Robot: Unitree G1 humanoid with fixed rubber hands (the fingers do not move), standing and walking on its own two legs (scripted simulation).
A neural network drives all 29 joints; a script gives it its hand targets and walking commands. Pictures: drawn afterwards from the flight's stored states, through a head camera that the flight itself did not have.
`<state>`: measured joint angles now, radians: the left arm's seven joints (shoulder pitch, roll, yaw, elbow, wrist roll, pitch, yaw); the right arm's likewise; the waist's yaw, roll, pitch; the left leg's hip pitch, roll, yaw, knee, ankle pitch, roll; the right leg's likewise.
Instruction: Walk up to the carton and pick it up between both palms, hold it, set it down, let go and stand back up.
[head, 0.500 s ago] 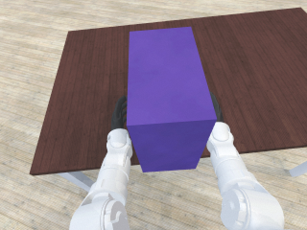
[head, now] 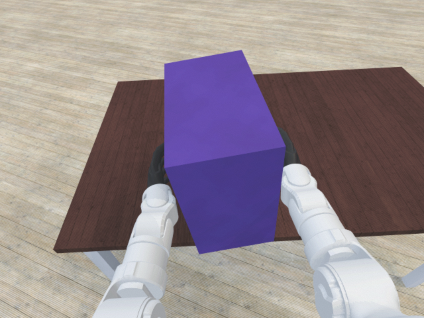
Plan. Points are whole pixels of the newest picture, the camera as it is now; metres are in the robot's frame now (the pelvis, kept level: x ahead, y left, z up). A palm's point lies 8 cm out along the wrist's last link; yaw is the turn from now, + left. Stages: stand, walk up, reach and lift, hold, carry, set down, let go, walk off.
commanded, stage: reach and lift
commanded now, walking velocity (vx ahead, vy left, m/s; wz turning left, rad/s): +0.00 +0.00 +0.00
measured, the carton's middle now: (220, 153) +0.46 -0.02 +0.07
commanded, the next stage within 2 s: hold in 1.68 s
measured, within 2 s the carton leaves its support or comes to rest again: neither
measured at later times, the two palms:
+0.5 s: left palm (152, 178) +0.36 +0.11 +0.13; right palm (299, 170) +0.37 -0.15 +0.12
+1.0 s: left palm (132, 168) +0.34 +0.13 +0.17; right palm (294, 156) +0.36 -0.13 +0.16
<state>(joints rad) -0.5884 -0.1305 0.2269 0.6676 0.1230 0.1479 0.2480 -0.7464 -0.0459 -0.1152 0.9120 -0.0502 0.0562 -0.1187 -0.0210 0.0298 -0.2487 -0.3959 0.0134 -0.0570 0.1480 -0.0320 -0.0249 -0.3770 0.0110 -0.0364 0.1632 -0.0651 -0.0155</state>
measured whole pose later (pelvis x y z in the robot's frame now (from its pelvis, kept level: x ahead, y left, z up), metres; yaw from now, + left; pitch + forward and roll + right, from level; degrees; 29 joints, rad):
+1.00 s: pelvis -0.03 +0.01 +0.00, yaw -1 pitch +3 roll +0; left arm -0.60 -0.13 0.21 0.10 0.26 0.75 0.15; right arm -0.72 -0.01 -0.08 0.46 0.09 0.51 -0.18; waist -0.05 -0.01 -0.08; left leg -0.16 0.00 -0.03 0.10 0.00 -0.01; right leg -0.15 0.00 -0.01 0.11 -0.02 0.00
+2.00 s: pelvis -0.01 +0.01 +0.01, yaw -2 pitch -6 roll +0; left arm -0.50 -0.17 0.23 -0.20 0.34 0.92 0.03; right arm -0.54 0.02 0.04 0.20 0.15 0.56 -0.27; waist -0.09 -0.01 0.09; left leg 0.15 0.01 -0.02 -0.09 0.04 -0.01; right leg 0.15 0.00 0.00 -0.06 0.02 0.00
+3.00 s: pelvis -0.01 +0.01 +0.00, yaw -2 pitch -7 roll +0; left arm -0.46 -0.18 0.21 -0.29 0.34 0.95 0.02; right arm -0.50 0.02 0.07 0.14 0.15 0.57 -0.28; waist -0.09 0.00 0.13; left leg 0.17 0.01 -0.02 -0.09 0.04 -0.01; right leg 0.18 0.00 0.00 -0.08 0.03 0.01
